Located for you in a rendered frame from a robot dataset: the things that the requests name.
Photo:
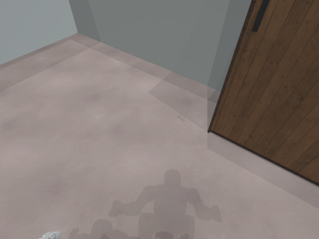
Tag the handle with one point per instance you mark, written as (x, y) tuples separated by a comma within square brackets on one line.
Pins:
[(260, 15)]

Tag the wardrobe door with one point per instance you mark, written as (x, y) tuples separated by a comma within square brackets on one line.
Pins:
[(271, 101)]

